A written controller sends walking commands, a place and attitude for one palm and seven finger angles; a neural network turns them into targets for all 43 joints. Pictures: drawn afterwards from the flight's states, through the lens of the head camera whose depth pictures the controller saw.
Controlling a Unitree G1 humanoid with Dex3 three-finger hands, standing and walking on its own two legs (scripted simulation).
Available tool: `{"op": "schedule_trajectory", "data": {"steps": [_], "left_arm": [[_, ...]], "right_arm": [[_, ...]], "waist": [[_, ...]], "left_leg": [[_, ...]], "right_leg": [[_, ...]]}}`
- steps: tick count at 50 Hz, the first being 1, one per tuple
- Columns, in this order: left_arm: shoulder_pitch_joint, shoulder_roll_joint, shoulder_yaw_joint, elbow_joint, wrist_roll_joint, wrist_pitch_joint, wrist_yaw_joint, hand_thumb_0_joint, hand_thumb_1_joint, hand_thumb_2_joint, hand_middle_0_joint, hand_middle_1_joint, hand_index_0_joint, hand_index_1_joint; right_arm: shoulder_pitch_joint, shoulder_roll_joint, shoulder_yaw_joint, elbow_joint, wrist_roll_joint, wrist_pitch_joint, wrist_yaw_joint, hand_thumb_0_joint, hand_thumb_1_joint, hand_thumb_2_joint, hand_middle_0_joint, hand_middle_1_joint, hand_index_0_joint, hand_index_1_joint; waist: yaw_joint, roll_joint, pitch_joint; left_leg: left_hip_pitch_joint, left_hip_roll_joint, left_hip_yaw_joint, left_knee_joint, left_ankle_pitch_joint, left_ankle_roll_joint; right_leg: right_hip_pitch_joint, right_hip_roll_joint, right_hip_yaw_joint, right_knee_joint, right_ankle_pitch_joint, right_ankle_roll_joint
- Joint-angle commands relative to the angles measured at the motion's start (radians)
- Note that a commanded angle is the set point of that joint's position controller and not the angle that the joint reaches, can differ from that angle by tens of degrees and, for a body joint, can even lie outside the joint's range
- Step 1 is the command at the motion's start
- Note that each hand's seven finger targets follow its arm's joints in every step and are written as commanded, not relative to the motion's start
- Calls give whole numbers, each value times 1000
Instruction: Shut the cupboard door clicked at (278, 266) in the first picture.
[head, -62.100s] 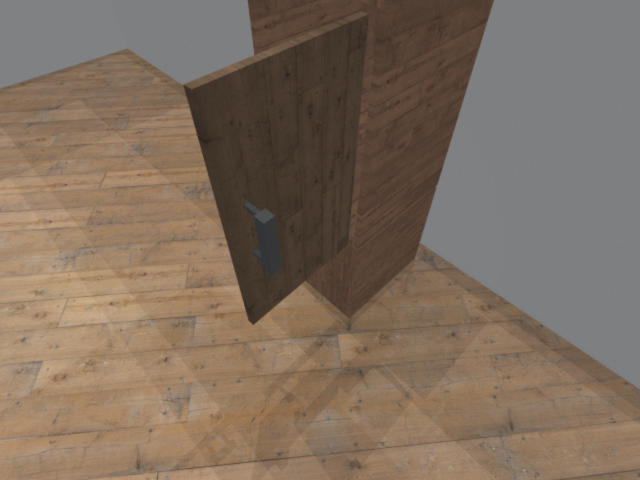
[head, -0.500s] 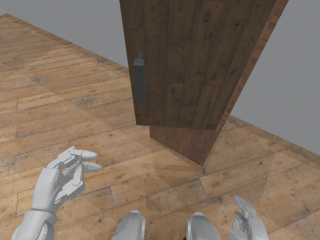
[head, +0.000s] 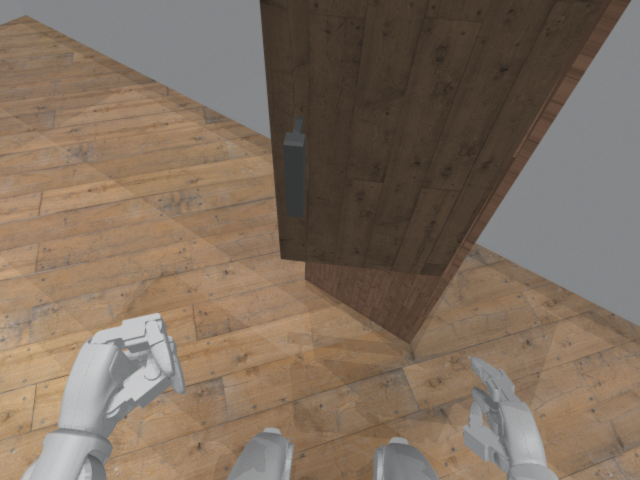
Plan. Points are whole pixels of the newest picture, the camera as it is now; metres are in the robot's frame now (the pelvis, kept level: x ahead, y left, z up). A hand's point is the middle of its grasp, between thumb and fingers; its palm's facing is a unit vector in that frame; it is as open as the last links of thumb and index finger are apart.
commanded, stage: raise the hand and make a fist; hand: left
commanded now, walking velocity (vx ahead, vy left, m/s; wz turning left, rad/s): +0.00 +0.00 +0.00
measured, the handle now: (297, 168) +0.52 +0.09 +0.06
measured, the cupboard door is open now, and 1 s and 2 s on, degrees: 28 28 28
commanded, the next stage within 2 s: bring the fist close to the handle in 0.66 s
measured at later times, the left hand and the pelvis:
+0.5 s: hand (188, 363) +0.23 +0.16 +0.06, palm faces -0.03 -1.00 -0.05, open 3.1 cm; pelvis +0.00 -0.02 +0.00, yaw +0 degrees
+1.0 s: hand (220, 338) +0.26 +0.14 +0.06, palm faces -0.08 -1.00 -0.03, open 3.1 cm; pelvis +0.00 -0.01 +0.00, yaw +0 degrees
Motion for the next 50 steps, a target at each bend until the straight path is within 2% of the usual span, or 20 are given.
{"op": "schedule_trajectory", "data": {"steps": [1, 12, 15, 19, 20, 23, 25, 26, 29, 31, 33, 34, 35, 38, 39, 42, 44, 46, 49, 50], "left_arm": [[-45, 108, 73, -212, -30, -65, -16, 0, 900, 900, -1300, -1500, -1300, -1500], [-60, 118, 102, -168, -55, -67, -35, 0, 900, 900, -1300, -1500, -1300, -1500], [-59, 121, 104, -149, -59, -68, -33, 0, 900, 900, -1300, -1500, -1300, -1500], [-56, 116, 102, -139, -60, -80, -32, 0, 900, 900, -1300, -1500, -1300, -1500], [-61, 129, 111, -147, -61, -85, -31, 0, 900, 900, -1300, -1500, -1300, -1500], [-64, 115, 101, -139, -58, -98, -28, 0, 900, 900, -1300, -1500, -1300, -1500], [-68, 123, 103, -129, -58, -100, -24, 0, 900, 900, -1300, -1500, -1300, -1500], [-74, 121, 98, -137, -54, -103, -25, 0, 900, 900, -1300, -1500, -1300, -1500], [-68, 116, 94, -139, -54, -107, -24, 0, 900, 900, -1300, -1500, -1300, -1500], [-73, 123, 100, -134, -54, -105, -25, 0, 900, 900, -1300, -1500, -1300, -1500], [-77, 114, 92, -131, -55, -103, -25, 0, 900, 900, -1300, -1500, -1300, -1500], [-79, 115, 92, -138, -55, -104, -26, 0, 900, 900, -1300, -1500, -1300, -1500], [-78, 128, 103, -131, -58, -101, -28, 0, 900, 900, -1300, -1500, -1300, -1500], [-78, 113, 92, -133, -57, -98, -30, 0, 900, 900, -1300, -1500, -1300, -1500], [-143, 93, 53, -152, -49, -103, -30, 0, 900, 900, -1300, -1500, -1300, -1500], [-264, 77, 11, -138, -32, -98, -13, 0, 900, 900, -1300, -1500, -1300, -1500], [-280, 50, -24, -117, -15, -88, 1, 0, 900, 900, -1300, -1500, -1300, -1500], [-307, 62, -20, -114, 2, -69, 20, 0, 900, 900, -1300, -1500, -1300, -1500], [-356, 59, -26, -90, 30, -40, 59, 0, 900, 900, -1300, -1500, -1300, -1500], [-361, 71, -16, -85, 37, -31, 74, 0, 900, 900, -1300, -1500, -1300, -1500]], "right_arm": [[4, -140, -70, -137, 3, -44, -13, 0, -900, -900, 200, 300, 200, 300], [8, -133, -74, -129, 8, -40, -18, 0, -900, -900, 200, 300, 200, 300], [6, -132, -75, -127, 10, -38, -20, 0, -900, -900, 200, 300, 200, 300], [7, -132, -78, -130, 11, -36, -19, 0, -900, -900, 200, 300, 200, 300], [6, -133, -78, -129, 10, -36, -20, 0, -900, -900, 200, 300, 200, 300], [2, -131, -78, -129, 11, -36, -18, 0, -900, -900, 200, 300, 200, 300], [1, -133, -78, -130, 12, -33, -19, 0, -900, -900, 200, 300, 200, 300], [-2, -133, -78, -132, 12, -34, -19, 0, -900, -900, 200, 300, 200, 300], [3, -133, -78, -134, 12, -33, -19, 0, -900, -900, 200, 300, 200, 300], [0, -134, -76, -133, 11, -30, -20, 0, -900, -900, 200, 300, 200, 300], [1, -134, -75, -133, 12, -30, -20, 0, -900, -900, 200, 300, 200, 300], [-2, -135, -75, -135, 13, -31, -21, 0, -900, -900, 200, 300, 200, 300], [1, -135, -74, -132, 10, -29, -23, 0, -900, -900, 200, 300, 200, 300], [1, -135, -74, -134, 12, -29, -22, 0, -900, -900, 200, 300, 200, 300], [0, -139, -69, -133, 11, -34, -22, 0, -900, -900, 200, 300, 200, 300], [5, -145, -66, -117, 7, -45, -27, 0, -900, -900, 200, 300, 200, 300], [9, -144, -66, -115, 7, -50, -25, 0, -900, -900, 200, 300, 200, 300], [8, -145, -65, -115, 6, -47, -23, 0, -900, -900, 200, 300, 200, 300], [8, -142, -64, -115, 7, -33, -16, 0, -900, -900, 200, 300, 200, 300], [10, -144, -62, -118, 5, -27, -14, 0, -900, -900, 200, 300, 200, 300]], "waist": [[-16, 57, -214], [-12, 2, -231], [-12, 6, -201], [-13, -19, -203], [-9, -15, -210], [-11, -4, -195], [-12, -15, -172], [-13, 1, -185], [-18, -16, -191], [-14, 2, -196], [-20, -20, -185], [-18, -1, -189], [-17, -3, -186], [-21, -15, -191], [-40, 12, -180], [-58, 15, -172], [-59, 12, -182], [-43, 28, -225], [-40, 21, -231], [-31, 35, -241]], "left_leg": [[160, -18, -6, -235, 267, -8], [118, -24, 21, -211, 284, 3], [100, -25, 25, -211, 257, 5], [84, -27, 34, -206, 244, 6], [79, -27, 32, -201, 255, 8], [76, -28, 38, -205, 224, 6], [66, -28, 35, -207, 207, 8], [72, -28, 38, -205, 208, 9], [81, -27, 37, -209, 199, 10], [76, -28, 37, -207, 202, 10], [76, -27, 33, -211, 187, 10], [79, -28, 34, -211, 187, 9], [76, -28, 32, -207, 200, 12], [85, -27, 31, -212, 191, 10], [95, -27, 27, -210, 187, 11], [96, -24, 15, -206, 149, 12], [111, -23, 11, -216, 144, 12], [123, -25, 10, -224, 171, 11], [141, -23, 10, -245, 183, 10], [145, -23, 6, -254, 194, 9]], "right_leg": [[169, 57, -19, -135, 164, -56], [243, 47, 19, -162, 203, -48], [241, 47, 31, -181, 160, -49], [253, 38, 52, -194, 146, -42], [262, 41, 54, -188, 151, -46], [245, 35, 61, -199, 111, -43], [238, 38, 63, -208, 77, -46], [238, 35, 66, -204, 83, -45], [231, 37, 62, -207, 78, -41], [233, 37, 60, -200, 84, -44], [223, 38, 56, -206, 64, -41], [222, 38, 56, -204, 66, -43], [231, 42, 57, -202, 81, -46], [217, 42, 46, -198, 81, -42], [189, 42, 40, -191, 84, -42], [143, 42, 31, -184, 47, -43], [134, 42, 21, -181, 48, -43], [163, 40, 19, -171, 76, -47], [172, 39, 13, -176, 93, -46], [184, 42, 8, -171, 101, -51]]}}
